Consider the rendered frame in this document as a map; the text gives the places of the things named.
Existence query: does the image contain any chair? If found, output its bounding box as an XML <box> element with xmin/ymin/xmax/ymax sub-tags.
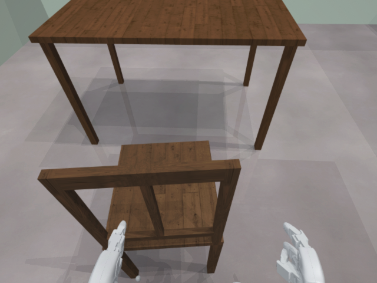
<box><xmin>37</xmin><ymin>140</ymin><xmax>241</xmax><ymax>279</ymax></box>

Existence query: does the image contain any table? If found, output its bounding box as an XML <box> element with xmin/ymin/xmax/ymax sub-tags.
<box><xmin>28</xmin><ymin>0</ymin><xmax>307</xmax><ymax>150</ymax></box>

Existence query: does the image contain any right robot hand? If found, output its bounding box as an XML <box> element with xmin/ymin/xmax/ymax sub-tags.
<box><xmin>277</xmin><ymin>222</ymin><xmax>325</xmax><ymax>283</ymax></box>

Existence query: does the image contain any left robot hand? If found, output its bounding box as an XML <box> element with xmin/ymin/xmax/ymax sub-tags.
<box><xmin>88</xmin><ymin>221</ymin><xmax>127</xmax><ymax>283</ymax></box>

